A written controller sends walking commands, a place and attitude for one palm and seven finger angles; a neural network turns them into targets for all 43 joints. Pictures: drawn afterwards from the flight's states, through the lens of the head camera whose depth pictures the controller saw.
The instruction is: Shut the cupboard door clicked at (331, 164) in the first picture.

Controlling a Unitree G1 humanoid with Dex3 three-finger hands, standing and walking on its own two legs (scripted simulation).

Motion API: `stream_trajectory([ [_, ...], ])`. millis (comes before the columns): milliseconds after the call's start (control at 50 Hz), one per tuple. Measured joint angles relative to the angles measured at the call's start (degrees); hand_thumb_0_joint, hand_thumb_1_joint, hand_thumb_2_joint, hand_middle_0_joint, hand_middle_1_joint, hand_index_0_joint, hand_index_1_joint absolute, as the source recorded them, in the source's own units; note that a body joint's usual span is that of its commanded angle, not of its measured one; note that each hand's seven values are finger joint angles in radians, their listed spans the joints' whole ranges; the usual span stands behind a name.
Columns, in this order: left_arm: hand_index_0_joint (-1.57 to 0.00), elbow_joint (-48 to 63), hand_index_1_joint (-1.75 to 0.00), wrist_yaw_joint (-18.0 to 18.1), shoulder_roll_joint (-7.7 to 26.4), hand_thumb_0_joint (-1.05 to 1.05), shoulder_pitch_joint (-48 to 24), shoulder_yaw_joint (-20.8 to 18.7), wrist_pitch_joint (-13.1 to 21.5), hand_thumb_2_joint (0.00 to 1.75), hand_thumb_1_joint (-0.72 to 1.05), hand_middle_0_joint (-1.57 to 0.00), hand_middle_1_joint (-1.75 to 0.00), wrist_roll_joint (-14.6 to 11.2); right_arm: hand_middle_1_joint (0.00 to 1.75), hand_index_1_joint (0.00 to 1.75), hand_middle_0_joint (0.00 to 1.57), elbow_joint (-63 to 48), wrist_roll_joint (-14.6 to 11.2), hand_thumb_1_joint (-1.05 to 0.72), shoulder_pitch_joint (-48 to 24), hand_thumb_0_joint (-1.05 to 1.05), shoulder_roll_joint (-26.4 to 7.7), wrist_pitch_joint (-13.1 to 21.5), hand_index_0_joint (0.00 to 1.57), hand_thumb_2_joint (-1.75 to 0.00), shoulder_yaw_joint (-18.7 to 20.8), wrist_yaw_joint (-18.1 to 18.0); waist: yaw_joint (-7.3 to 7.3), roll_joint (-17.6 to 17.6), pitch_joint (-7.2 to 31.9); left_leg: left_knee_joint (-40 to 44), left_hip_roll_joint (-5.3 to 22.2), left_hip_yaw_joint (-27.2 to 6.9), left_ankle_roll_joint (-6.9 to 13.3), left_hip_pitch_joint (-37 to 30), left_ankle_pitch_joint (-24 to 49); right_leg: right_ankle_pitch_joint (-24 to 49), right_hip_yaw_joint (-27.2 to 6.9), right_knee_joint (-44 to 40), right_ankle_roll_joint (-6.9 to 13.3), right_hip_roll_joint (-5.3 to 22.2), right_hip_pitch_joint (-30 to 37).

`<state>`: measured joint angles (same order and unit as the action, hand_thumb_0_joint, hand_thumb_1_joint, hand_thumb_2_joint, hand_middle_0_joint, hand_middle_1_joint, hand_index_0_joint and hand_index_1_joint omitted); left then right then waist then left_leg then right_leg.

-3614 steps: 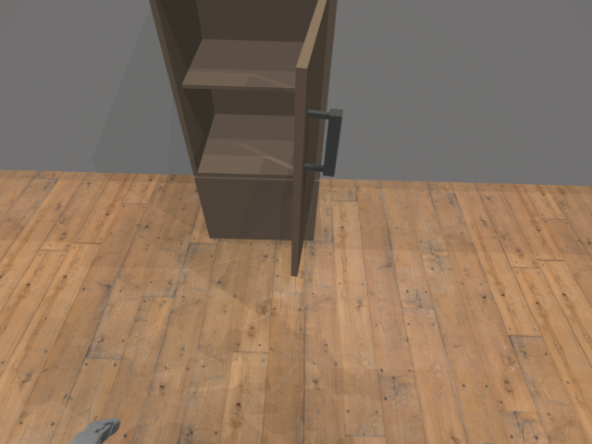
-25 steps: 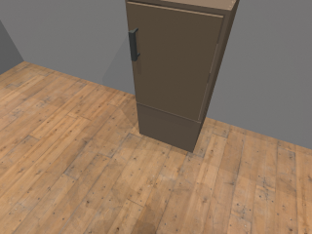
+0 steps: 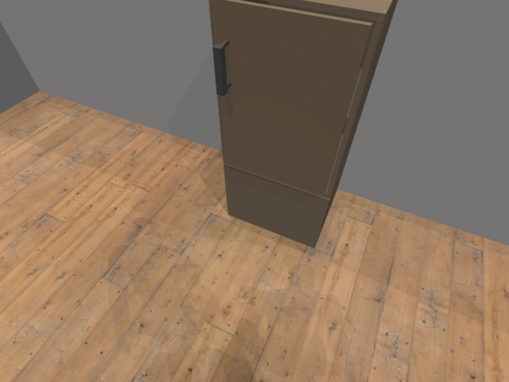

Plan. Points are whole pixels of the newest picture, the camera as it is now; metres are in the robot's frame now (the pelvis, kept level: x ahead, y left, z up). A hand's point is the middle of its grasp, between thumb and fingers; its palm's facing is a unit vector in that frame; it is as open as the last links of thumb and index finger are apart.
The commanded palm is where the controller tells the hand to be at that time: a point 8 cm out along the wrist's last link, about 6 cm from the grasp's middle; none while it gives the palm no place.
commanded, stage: walk to a spot facing it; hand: left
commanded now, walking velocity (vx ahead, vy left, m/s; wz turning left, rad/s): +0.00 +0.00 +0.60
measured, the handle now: (224, 68) +0.91 +0.12 +0.04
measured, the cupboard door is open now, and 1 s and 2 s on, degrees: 1 1 1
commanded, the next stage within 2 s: turn to face it in 1.84 s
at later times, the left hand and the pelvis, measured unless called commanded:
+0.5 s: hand out of the picture +0.03 +0.28 -0.17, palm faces +0.28 -0.92 -0.27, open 7.4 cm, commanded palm none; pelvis -0.01 +0.04 -0.01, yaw +16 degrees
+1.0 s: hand out of the picture -0.06 +0.20 -0.17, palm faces +0.59 -0.76 -0.27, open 7.4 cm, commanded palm none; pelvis +0.01 +0.00 -0.01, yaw +38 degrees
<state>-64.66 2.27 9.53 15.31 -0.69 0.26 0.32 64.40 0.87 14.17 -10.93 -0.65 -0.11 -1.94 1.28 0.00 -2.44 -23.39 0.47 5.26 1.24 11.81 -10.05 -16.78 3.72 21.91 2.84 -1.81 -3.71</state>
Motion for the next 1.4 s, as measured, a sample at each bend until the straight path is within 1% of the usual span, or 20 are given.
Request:
stream_trajectory([
  [80,-0.20,1.9,-0.30,0.0,-0.1,0.00,-0.5,-0.9,-0.7,0.90,0.91,-0.20,-0.30,0.2,0.30,0.30,0.20,-1.0,0.0,-0.91,0.6,0.01,0.5,-1.2,0.20,-0.90,0.5,0.4,0.10,-0.5,-0.9,-6.5,-0.2,-2.1,-0.3,3.5,-2.7,-2.4,2.5,3.7,0.1,0.3,-1.4],
  [180,-0.20,4.2,-0.30,0.2,0.4,0.00,-0.7,-2.1,-1.2,0.90,0.90,-0.20,-0.30,1.1,0.30,0.30,0.20,-2.5,0.0,-0.91,0.5,0.01,1.2,-3.2,0.20,-0.90,1.8,1.0,-0.22,0.3,-2.6,-25.7,0.3,-2.8,-2.0,9.5,-16.0,-5.5,6.0,7.9,-0.3,1.9,-1.7],
  [220,-0.20,4.9,-0.30,0.1,1.0,0.00,-0.9,-2.6,-1.4,0.90,0.90,-0.20,-0.30,1.2,0.30,0.30,0.20,-3.7,-0.1,-0.91,0.0,0.01,1.5,-3.4,0.20,-0.90,2.0,1.4,-0.24,1.6,-3.4,-24.9,0.9,-2.0,-2.3,9.4,-16.6,-6.8,7.1,9.7,-1.2,3.5,-2.0],
  [260,-0.20,5.7,-0.30,-0.1,1.7,0.01,-1.0,-3.0,-1.6,0.90,0.90,-0.20,-0.30,1.0,0.30,0.30,0.20,-5.5,0.1,-0.91,-0.3,0.01,1.3,-2.7,0.20,-0.90,2.0,1.7,0.02,2.6,-4.0,-18.2,1.2,-1.2,-2.2,7.6,-10.2,-8.9,8.1,13.7,-2.3,5.5,-3.5],
  [280,-0.20,6.2,-0.30,-0.3,1.8,0.01,-1.1,-3.1,-1.8,0.90,0.90,-0.20,-0.30,0.7,0.30,0.30,0.20,-6.5,0.4,-0.91,-0.4,0.01,0.7,-2.1,0.20,-0.90,2.1,1.9,0.12,2.4,-4.0,-15.5,1.0,-1.7,-1.0,7.3,-6.5,-10.1,8.3,17.6,-2.9,6.4,-5.7],
  [340,-0.20,7.6,-0.30,-0.5,2.6,0.01,-2.9,-3.4,-3.5,0.90,0.90,-0.20,-0.30,0.5,0.30,0.30,0.20,-7.9,0.8,-0.91,-1.9,0.01,0.1,-1.2,0.20,-0.90,2.4,1.6,-0.02,2.6,-5.1,-16.8,-0.9,-1.6,1.5,8.8,-7.9,-15.8,2.0,33.6,-4.0,6.3,-14.0],
  [420,-0.20,9.7,-0.30,-0.9,3.5,0.01,-5.5,-4.1,-3.9,0.90,0.91,-0.20,-0.30,0.8,0.30,0.30,0.20,-9.4,1.2,-0.91,-1.9,0.01,-0.4,-0.9,0.20,-0.90,2.3,1.1,0.48,0.8,-4.4,-11.2,-2.0,-4.2,1.5,8.6,-4.8,-10.6,-2.0,41.1,-5.0,5.1,-21.0],
  [580,-0.19,14.5,-0.30,-1.1,4.6,0.01,-9.6,-4.0,-2.9,0.90,0.91,-0.20,-0.30,0.8,0.30,0.30,0.20,-10.5,1.3,-0.91,-1.9,0.01,-1.4,-1.3,0.20,-0.90,2.7,1.3,0.91,-1.4,-3.3,-4.3,-2.9,-10.4,0.6,8.1,0.3,-7.6,-5.0,30.0,-6.4,3.8,-21.1],
  [680,-0.19,16.3,-0.30,-1.1,4.1,0.01,-9.5,-3.2,-2.2,0.90,0.91,-0.20,-0.30,0.5,0.30,0.30,0.20,-11.4,0.9,-0.91,-1.7,0.01,-2.5,-2.4,0.20,-0.90,3.8,1.6,1.23,-2.1,-2.1,-6.4,-4.3,-14.2,-1.4,9.9,-0.1,-3.0,-4.6,12.8,-5.7,2.3,-13.8],
  [700,-0.19,16.8,-0.30,-1.1,4.3,0.01,-8.8,-3.1,-1.7,0.90,0.91,-0.20,-0.30,0.7,0.30,0.30,0.20,-11.6,0.6,-0.91,-1.6,0.01,-2.6,-2.7,0.20,-0.90,4.1,1.7,0.84,-1.3,-1.5,-9.0,-5.2,-13.9,-1.9,11.3,-2.8,-2.7,-5.1,8.7,-4.4,3.0,-12.3],
  [760,-0.20,15.8,-0.30,-0.6,2.4,0.01,-7.8,-2.3,-1.8,0.90,0.91,-0.20,-0.30,1.1,0.30,0.30,0.20,-11.7,0.6,-0.91,-2.8,0.01,-4.5,-3.4,0.20,-0.90,5.4,2.1,1.05,-3.3,-2.5,-27.6,-5.2,-12.0,-3.0,16.8,-14.5,-1.9,-2.7,10.1,-3.0,3.3,-11.8],
  [840,-0.20,14.8,-0.30,-0.4,1.2,0.01,-5.4,-1.9,-1.8,0.90,0.90,-0.20,-0.30,1.1,0.30,0.30,0.20,-12.2,0.5,-0.91,-3.3,0.01,-5.2,-3.6,0.20,-0.90,5.6,2.8,1.51,-2.6,-3.5,-40.9,-2.8,-6.9,-4.5,18.9,-14.7,-1.6,0.0,8.8,-3.1,5.6,-9.4],
  [900,-0.20,14.4,-0.30,-0.5,1.3,0.01,-4.3,-1.9,-1.6,0.90,0.90,-0.20,-0.30,1.2,0.30,0.30,0.20,-12.6,0.3,-0.91,-3.7,0.01,-4.6,-3.7,0.20,-0.90,5.0,3.2,1.45,-0.9,-4.2,-36.2,-0.7,-4.6,-5.0,16.1,-14.9,-2.2,2.5,8.7,-3.4,7.5,-8.4],
  [980,-0.20,14.4,-0.30,-0.8,2.0,0.01,-3.1,-2.3,-1.3,0.90,0.90,-0.21,-0.30,1.4,0.30,0.30,0.20,-12.6,0.1,-0.91,-4.8,0.01,-3.8,-3.7,0.20,-0.90,4.0,3.5,0.05,0.8,-5.2,-23.4,0.6,-2.5,-4.5,10.4,-15.0,-4.3,5.9,11.2,-4.1,9.6,-8.2],
  [1040,-0.20,14.3,-0.30,-1.0,3.1,0.01,-1.4,-2.9,-1.4,0.90,0.90,-0.21,-0.30,1.0,0.30,0.30,0.20,-13.4,0.2,-0.91,-5.6,0.01,-3.6,-2.7,0.20,-0.90,3.4,3.7,-0.82,1.6,-5.0,-11.6,0.5,-1.6,-3.0,5.4,-6.7,-7.3,8.0,16.5,-5.2,11.0,-9.9],
  [1100,-0.20,13.1,-0.30,-1.1,4.9,0.01,-1.1,-3.6,-3.3,0.90,0.90,-0.21,-0.30,0.8,0.30,0.30,0.20,-13.8,0.7,-0.91,-6.5,0.01,-2.5,-1.2,0.20,-0.90,2.8,3.4,-1.75,3.5,-5.0,-14.1,-0.8,-2.0,-0.6,6.4,-8.9,-15.0,2.9,31.3,-6.0,10.0,-15.9],
  [1180,-0.19,11.9,-0.30,-2.1,5.4,0.01,-1.2,-4.1,-4.1,0.90,0.91,-0.20,-0.30,1.0,0.30,0.30,0.20,-14.3,1.1,-0.91,-4.6,0.01,-1.9,-0.1,0.20,-0.90,2.2,2.4,-1.44,2.3,-3.3,-10.8,-0.8,-4.1,-0.5,4.4,-8.9,-11.5,0.0,39.7,-6.0,7.5,-21.6],
  [1320,-0.19,14.1,-0.30,-3.7,4.5,0.01,-3.4,-3.7,-2.2,0.90,0.91,-0.20,-0.30,1.0,0.30,0.30,0.20,-12.1,1.2,-0.91,-0.3,0.01,-2.1,-0.1,0.20,-0.90,2.2,2.3,-0.30,-0.7,-1.7,-6.1,-1.1,-8.3,-1.2,0.2,-8.0,-5.6,-1.3,24.2,-6.4,6.2,-21.7],
  [1380,-0.19,15.4,-0.30,-4.1,4.3,0.01,-3.6,-3.5,-0.7,0.90,0.91,-0.20,-0.30,1.1,0.30,0.30,0.20,-10.9,1.0,-0.91,1.6,0.01,-2.3,-0.6,0.20,-0.90,2.5,2.4,0.08,-1.4,-0.8,-9.6,-1.4,-10.2,-1.6,0.4,-11.3,-2.4,-0.3,14.3,-6.1,5.0,-17.5],
  [1400,-0.19,15.8,-0.30,-4.0,4.1,0.01,-3.6,-3.3,0.1,0.90,0.91,-0.20,-0.30,1.4,0.30,0.30,0.20,-10.5,0.7,-0.91,2.2,0.01,-2.5,-0.8,0.20,-0.90,2.8,2.4,0.06,-1.8,-0.5,-14.1,-1.6,-10.7,-1.1,2.0,-15.0,1.0,0.4,13.9,-4.9,5.0,-17.1],
])
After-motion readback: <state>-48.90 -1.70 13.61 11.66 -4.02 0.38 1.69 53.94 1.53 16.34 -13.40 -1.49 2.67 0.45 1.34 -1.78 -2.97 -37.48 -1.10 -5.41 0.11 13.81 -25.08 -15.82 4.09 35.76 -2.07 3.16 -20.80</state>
